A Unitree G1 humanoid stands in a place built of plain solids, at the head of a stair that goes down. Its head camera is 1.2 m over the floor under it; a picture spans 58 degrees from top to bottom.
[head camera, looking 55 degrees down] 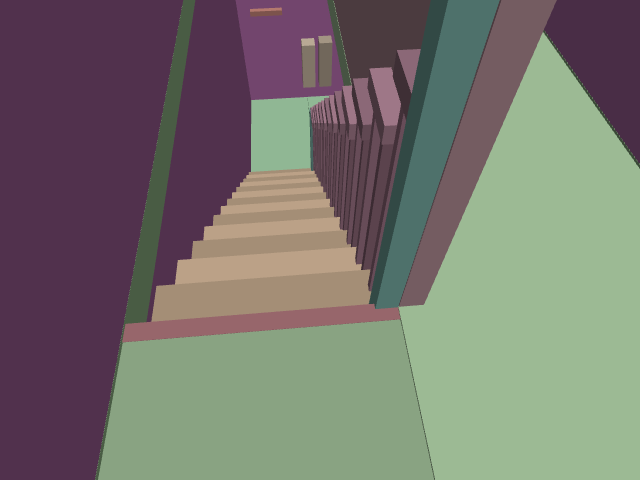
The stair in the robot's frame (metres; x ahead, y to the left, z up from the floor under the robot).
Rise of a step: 0.20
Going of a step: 0.24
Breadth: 0.82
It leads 5 degrees to the left of straight ahead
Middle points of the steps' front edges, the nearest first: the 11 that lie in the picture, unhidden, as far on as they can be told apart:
0.57 0.17 0.00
0.81 0.19 -0.20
1.05 0.21 -0.40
1.29 0.24 -0.59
1.53 0.26 -0.79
1.77 0.28 -0.99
2.01 0.30 -1.19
2.25 0.32 -1.39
2.48 0.34 -1.59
2.72 0.36 -1.79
2.96 0.38 -1.98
